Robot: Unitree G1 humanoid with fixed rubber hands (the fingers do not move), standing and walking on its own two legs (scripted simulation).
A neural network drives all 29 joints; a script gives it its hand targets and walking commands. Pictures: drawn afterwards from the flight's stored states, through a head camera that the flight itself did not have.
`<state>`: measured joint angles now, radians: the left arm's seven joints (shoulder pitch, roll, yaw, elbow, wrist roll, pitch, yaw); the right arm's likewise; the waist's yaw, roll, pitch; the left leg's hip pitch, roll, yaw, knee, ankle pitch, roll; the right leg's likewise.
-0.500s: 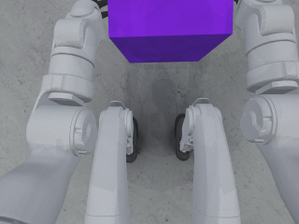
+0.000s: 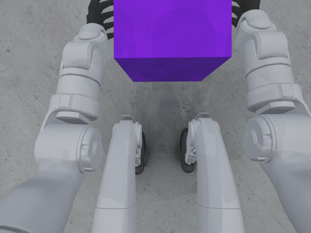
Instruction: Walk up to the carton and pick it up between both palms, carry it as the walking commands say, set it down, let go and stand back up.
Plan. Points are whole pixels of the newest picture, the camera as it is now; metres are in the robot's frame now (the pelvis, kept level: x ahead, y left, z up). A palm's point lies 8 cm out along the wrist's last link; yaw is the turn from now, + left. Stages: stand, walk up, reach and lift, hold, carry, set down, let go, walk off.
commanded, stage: reach and lift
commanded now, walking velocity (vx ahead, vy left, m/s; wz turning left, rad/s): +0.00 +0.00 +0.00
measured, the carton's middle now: (168, 31) +0.55 -0.02 -0.11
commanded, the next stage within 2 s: none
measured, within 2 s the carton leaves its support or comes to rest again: neither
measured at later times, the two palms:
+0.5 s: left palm (79, 27) +0.49 +0.14 +0.03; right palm (261, 8) +0.51 -0.16 +0.03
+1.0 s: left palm (42, 9) +0.47 +0.14 +0.12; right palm out of the picture +0.48 -0.16 +0.12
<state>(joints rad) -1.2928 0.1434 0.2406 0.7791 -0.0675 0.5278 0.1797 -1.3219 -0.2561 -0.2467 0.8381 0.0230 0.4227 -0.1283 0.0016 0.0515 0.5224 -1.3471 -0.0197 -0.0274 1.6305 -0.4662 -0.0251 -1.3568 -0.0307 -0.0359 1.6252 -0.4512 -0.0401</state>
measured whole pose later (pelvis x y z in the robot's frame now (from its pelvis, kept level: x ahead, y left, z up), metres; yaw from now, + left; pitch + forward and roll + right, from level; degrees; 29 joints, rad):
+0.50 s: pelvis +0.00 +0.00 +0.06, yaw +0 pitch +5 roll +0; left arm -1.15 0.10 0.24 0.72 -0.05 0.53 0.18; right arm -1.18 -0.21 -0.25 0.79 0.01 0.42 -0.13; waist 0.00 0.05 0.52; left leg -1.08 -0.02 -0.03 1.41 -0.42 -0.02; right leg -1.09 -0.03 -0.04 1.40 -0.40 -0.03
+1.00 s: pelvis +0.04 +0.00 +0.12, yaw +0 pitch +6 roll +0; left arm -0.89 0.01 0.28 0.71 0.03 0.53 0.14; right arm -0.89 -0.09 -0.28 0.75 -0.05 0.42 -0.12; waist 0.00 0.05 0.24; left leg -0.90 -0.02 -0.03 1.15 -0.37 -0.01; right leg -0.90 -0.02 -0.04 1.15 -0.36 -0.02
